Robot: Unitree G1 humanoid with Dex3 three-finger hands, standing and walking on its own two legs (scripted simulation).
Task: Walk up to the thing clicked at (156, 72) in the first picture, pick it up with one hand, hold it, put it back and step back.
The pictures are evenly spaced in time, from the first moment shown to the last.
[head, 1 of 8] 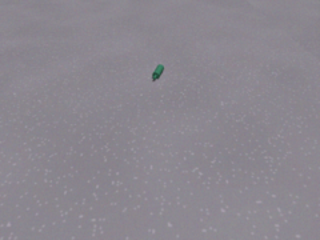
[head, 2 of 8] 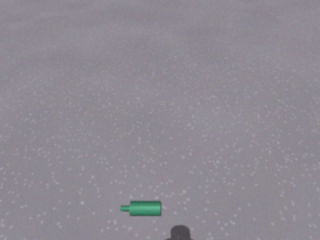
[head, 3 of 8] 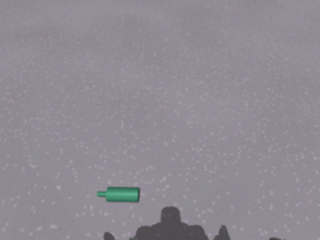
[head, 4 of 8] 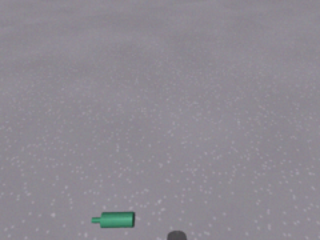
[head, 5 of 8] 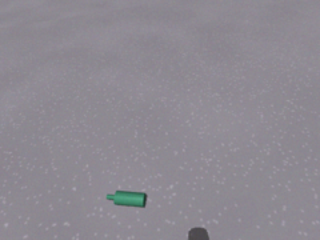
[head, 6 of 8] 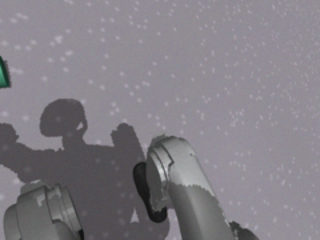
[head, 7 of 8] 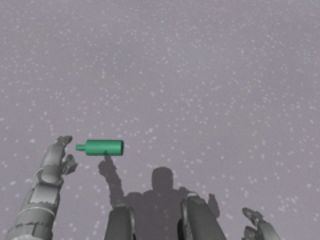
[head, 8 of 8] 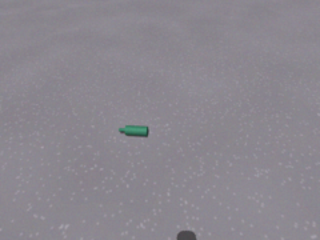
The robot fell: no
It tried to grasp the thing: no
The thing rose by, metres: 0.00
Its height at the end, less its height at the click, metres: +0.00
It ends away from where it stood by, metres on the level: 0.01
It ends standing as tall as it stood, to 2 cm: yes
